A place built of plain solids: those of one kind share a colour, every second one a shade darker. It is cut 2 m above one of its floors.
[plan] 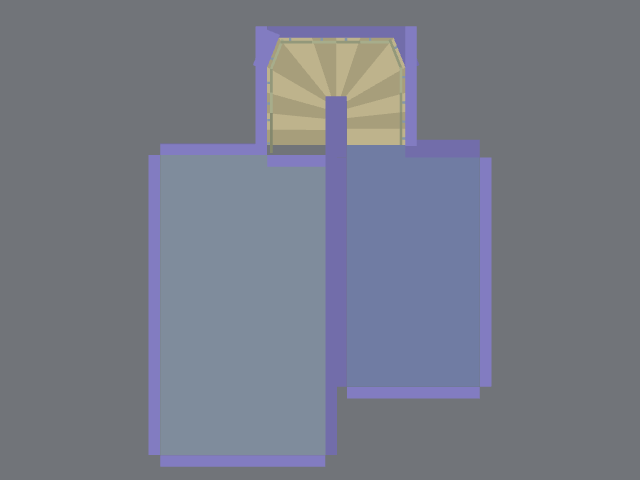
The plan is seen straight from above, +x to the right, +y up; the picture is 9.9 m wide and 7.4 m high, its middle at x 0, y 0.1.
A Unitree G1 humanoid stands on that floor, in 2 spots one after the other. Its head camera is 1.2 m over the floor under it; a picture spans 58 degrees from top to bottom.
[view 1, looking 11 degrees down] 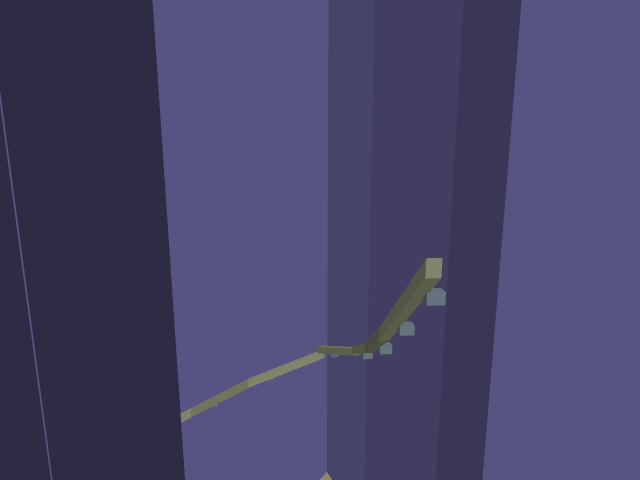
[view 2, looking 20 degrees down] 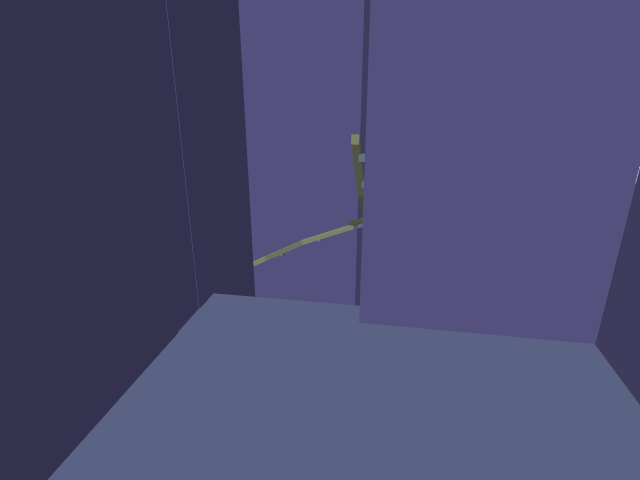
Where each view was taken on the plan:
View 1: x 0.90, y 0.57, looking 86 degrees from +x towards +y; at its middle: wall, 2.71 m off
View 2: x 1.46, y -0.64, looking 100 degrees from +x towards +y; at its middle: guard_bracket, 4.11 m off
